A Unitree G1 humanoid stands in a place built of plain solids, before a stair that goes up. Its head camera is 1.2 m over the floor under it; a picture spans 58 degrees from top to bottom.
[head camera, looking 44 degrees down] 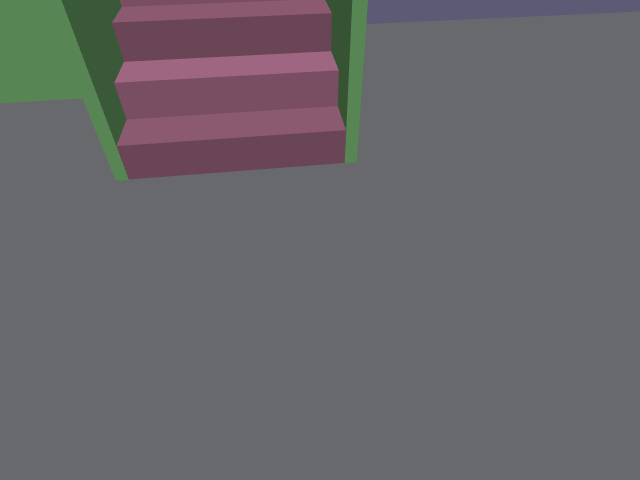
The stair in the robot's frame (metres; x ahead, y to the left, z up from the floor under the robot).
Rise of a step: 0.18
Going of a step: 0.24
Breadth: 1.02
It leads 8 degrees to the left of straight ahead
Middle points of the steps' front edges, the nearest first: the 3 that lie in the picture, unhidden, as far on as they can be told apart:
1.72 0.39 0.18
1.95 0.42 0.36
2.19 0.45 0.54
